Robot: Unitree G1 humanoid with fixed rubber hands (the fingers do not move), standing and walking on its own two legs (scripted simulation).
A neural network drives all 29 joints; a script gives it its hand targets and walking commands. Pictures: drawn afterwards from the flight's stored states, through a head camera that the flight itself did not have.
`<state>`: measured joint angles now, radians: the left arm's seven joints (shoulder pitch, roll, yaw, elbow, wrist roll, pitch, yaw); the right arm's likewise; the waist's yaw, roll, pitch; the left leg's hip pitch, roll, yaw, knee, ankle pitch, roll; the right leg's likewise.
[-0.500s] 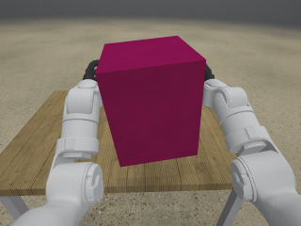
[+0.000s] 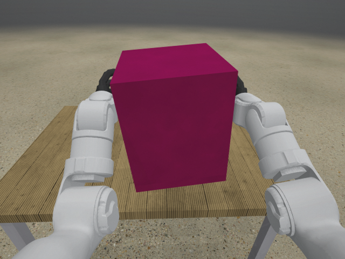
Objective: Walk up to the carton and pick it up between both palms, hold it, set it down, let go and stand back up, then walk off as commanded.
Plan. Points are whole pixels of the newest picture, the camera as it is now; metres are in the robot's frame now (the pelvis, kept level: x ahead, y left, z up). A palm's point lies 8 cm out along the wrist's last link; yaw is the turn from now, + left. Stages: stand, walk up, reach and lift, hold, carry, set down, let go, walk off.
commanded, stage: hold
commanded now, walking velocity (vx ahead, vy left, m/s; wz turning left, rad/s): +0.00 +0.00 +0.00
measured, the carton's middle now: (172, 114) +0.37 +0.01 +0.24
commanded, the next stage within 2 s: none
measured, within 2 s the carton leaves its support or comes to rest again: neither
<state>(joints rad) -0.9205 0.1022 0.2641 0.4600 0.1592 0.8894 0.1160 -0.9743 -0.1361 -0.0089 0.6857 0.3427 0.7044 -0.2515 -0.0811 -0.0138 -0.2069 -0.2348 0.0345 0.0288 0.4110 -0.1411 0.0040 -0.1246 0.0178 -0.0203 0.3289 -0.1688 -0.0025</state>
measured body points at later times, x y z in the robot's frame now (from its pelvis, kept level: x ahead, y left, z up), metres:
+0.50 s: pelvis +0.01 +0.00 +0.00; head -0.08 +0.02 +0.44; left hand +0.40 +0.16 +0.27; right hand +0.40 -0.14 +0.27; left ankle +0.05 +0.11 -0.74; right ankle +0.01 -0.13 -0.74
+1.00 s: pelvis +0.00 +0.00 +0.00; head -0.10 +0.03 +0.44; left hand +0.39 +0.16 +0.28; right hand +0.38 -0.14 +0.28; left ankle +0.05 +0.11 -0.74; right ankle +0.01 -0.13 -0.74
